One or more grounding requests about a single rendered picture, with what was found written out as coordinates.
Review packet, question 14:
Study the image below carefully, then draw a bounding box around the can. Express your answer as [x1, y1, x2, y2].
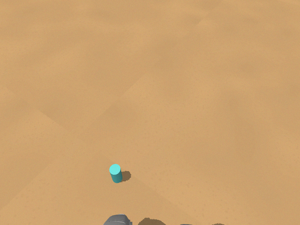
[109, 164, 122, 183]

